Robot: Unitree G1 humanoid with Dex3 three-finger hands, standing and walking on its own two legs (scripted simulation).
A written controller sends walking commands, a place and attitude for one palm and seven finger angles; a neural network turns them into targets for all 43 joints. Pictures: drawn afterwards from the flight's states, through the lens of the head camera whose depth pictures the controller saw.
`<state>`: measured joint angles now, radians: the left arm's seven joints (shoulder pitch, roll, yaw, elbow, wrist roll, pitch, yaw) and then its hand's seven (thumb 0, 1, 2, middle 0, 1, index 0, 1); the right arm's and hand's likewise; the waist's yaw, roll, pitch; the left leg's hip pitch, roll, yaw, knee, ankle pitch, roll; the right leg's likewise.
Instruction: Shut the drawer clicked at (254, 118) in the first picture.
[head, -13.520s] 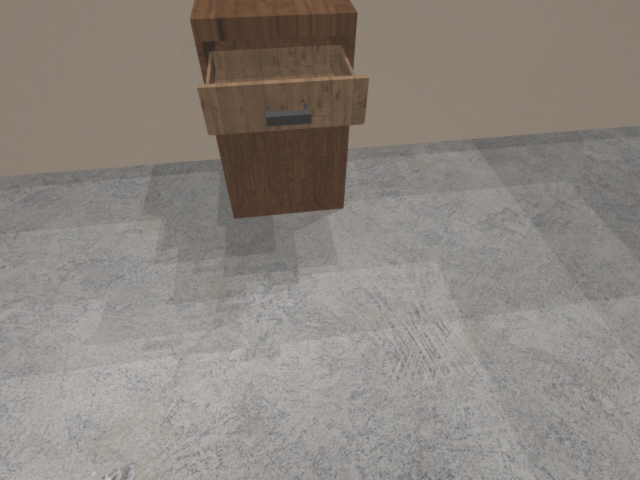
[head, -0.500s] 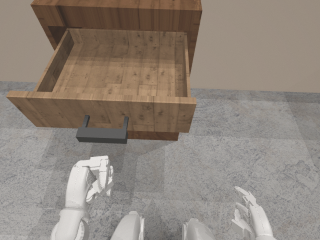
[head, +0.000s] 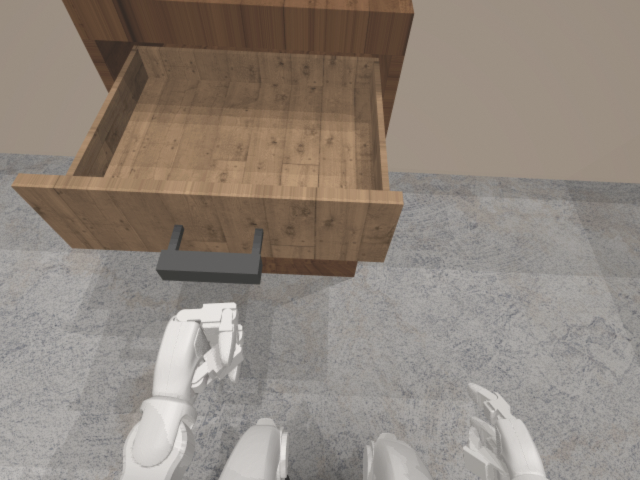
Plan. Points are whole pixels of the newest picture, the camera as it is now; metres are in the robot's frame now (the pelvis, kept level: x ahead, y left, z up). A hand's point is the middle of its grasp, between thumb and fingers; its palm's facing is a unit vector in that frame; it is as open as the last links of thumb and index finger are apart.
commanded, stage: bring the fist close to the handle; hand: left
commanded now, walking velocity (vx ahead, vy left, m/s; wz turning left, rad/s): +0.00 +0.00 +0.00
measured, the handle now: (214, 250) +0.39 +0.16 +0.03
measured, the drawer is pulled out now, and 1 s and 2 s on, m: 0.30 0.25 0.11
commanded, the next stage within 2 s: push the drawer shut in 0.02 s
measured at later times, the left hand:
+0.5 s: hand (245, 311) +0.30 +0.10 +0.04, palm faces -0.03 -1.00 -0.03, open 3.3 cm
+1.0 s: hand (245, 275) +0.35 +0.11 +0.03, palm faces -0.05 -1.00 -0.05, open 2.7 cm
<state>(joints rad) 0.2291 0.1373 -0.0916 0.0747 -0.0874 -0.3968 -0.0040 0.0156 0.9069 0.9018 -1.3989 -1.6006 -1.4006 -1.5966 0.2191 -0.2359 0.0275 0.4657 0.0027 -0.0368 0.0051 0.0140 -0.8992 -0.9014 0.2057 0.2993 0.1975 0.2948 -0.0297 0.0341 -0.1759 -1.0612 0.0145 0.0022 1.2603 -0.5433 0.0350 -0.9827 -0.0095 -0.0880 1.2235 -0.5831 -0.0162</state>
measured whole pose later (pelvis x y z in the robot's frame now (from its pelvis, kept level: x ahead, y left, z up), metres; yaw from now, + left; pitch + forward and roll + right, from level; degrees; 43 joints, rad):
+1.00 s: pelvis -0.02 -0.01 +0.00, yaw +0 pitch +20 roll -2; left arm -0.27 0.19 0.04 0.50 -0.12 -0.43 -0.02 -0.07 0.79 0.94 -1.40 -1.60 -1.41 -1.60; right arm 0.21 -0.25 0.03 0.58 0.01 -0.01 -0.02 0.01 -0.90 -0.90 0.20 0.30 0.20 0.29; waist -0.06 0.03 -0.16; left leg -1.10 0.02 -0.01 1.25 -0.50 0.02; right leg -1.02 0.00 -0.10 1.22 -0.55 -0.03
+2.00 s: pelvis -0.02 +0.00 -0.01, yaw -2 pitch +26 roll -3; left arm -0.88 0.33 0.27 1.13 -0.02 -0.52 0.00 -0.08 0.78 0.92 -1.40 -1.60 -1.40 -1.60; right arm 0.32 -0.26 0.03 0.63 -0.04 0.06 0.03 0.01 -0.90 -0.90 0.21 0.30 0.20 0.29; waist -0.17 0.04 -0.15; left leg -1.24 0.03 0.01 1.29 -0.50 0.04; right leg -1.17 0.01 -0.08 1.25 -0.54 -0.02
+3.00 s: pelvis -0.02 +0.01 -0.04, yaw -5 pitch +34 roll -7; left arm -1.31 0.61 0.38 1.34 0.11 -0.37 -0.01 -0.03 0.75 0.90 -1.40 -1.60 -1.40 -1.60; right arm 0.41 -0.25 0.09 0.62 -0.08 0.08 0.06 0.00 -0.90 -0.90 0.21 0.30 0.20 0.29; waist -0.32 0.07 -0.12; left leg -1.46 0.06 -0.03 1.39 -0.52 0.05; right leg -1.36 0.04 -0.11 1.29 -0.52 -0.01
